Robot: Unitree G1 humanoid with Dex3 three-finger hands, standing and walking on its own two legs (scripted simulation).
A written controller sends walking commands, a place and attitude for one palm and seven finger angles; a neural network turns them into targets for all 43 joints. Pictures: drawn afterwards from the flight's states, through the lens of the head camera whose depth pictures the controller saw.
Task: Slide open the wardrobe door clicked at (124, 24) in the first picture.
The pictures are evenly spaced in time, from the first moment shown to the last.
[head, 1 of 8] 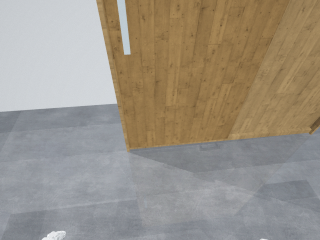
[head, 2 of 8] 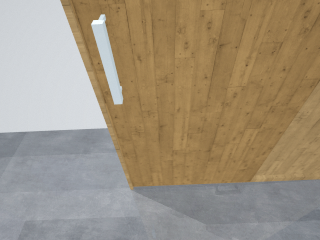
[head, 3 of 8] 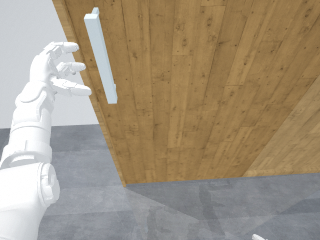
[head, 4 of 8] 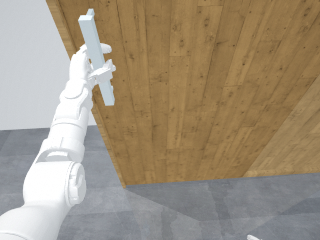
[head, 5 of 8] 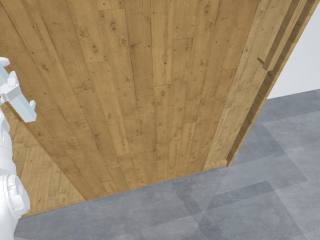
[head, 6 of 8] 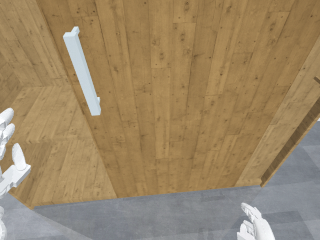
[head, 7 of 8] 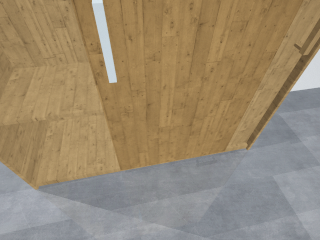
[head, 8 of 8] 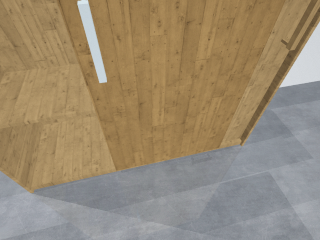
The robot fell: no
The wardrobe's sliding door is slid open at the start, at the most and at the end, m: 0.00 0.54 0.53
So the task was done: yes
